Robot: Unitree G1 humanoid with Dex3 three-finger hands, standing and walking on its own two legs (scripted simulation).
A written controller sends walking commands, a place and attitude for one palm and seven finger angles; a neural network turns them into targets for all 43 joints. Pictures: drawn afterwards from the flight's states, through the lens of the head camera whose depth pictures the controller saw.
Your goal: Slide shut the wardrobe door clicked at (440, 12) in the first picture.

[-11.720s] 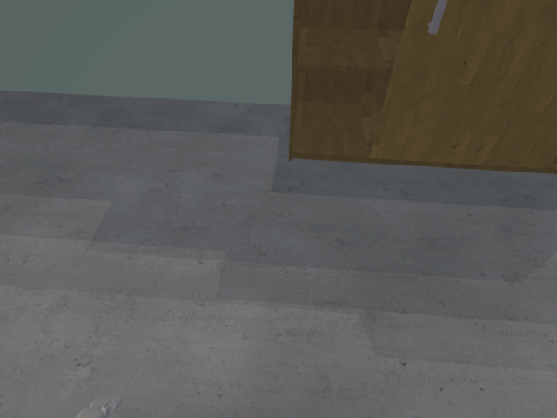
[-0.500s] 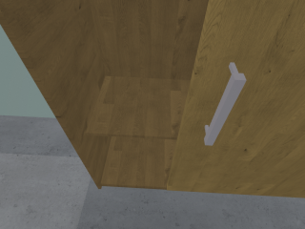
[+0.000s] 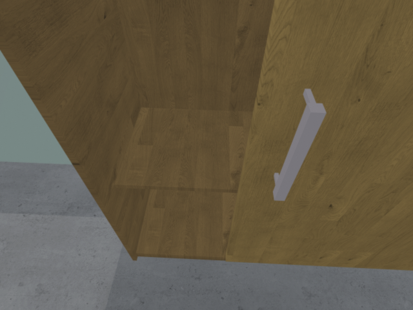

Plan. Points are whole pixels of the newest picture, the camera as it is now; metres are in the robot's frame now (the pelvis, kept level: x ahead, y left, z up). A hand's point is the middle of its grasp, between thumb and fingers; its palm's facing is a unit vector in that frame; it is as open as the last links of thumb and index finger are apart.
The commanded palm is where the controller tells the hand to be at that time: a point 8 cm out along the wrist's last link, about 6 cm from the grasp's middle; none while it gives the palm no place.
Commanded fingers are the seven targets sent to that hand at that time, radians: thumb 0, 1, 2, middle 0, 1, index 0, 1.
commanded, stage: look again from close up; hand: right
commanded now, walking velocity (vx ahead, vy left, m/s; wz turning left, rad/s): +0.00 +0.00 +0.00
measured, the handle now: (291, 152) +0.41 -0.15 +0.09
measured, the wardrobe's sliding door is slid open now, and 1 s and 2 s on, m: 0.42 0.42 0.42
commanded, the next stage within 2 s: raise the hand with hooked fingers in 0.54 s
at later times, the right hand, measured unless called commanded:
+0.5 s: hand out of the picture -0.03 -0.18 -0.18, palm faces +0.04 +0.98 -0.18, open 7.3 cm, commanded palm none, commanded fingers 0.00 -0.90 -0.90 0.20 0.30 0.20 0.30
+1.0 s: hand (314, 299) +0.16 -0.17 -0.01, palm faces -0.07 +1.00 +0.02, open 8.1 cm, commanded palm +0.11 -0.25 -0.03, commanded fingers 0.00 -0.46 -0.71 0.23 0.58 0.23 0.58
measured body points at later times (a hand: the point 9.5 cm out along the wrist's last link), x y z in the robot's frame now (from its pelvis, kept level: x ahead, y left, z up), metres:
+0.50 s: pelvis -0.01 -0.01 +0.00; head +0.01 -0.02 +0.45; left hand -0.01 +0.21 -0.16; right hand -0.03 -0.23 -0.16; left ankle -0.06 +0.11 -0.74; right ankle -0.02 -0.13 -0.74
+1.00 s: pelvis -0.06 +0.00 -0.05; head -0.03 -0.01 +0.40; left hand +0.15 +0.25 -0.09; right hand +0.16 -0.23 -0.01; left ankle -0.06 +0.11 -0.74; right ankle -0.02 -0.13 -0.74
